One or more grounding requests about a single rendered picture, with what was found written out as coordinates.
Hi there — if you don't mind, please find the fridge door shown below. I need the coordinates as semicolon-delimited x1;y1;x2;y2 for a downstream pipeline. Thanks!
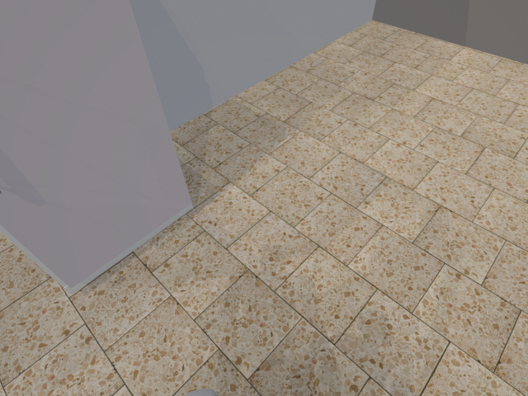
0;0;192;289

